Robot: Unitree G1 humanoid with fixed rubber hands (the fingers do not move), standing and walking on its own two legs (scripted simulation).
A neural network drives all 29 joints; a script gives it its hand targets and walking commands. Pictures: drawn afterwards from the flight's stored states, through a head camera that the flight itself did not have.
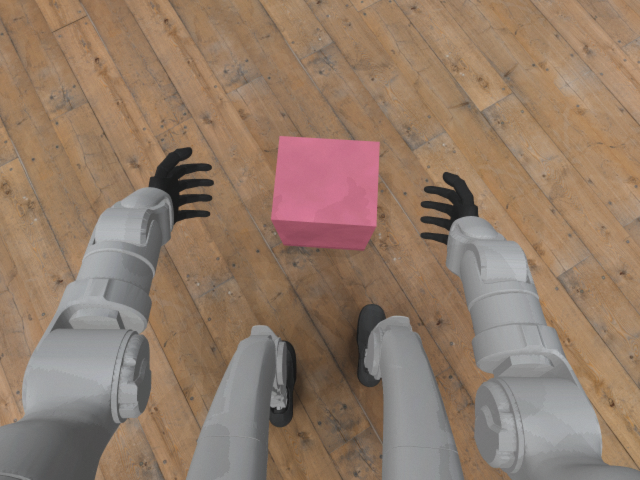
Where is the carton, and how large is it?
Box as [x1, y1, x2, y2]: [271, 136, 379, 250]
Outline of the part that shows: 280,136 271,220 283,244 363,250 376,224 379,142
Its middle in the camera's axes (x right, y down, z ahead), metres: +0.02 -0.09 +0.97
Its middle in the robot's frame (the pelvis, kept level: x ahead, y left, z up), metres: +0.57 +0.01 -0.53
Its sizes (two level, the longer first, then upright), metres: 0.222 0.193 0.268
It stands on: the floor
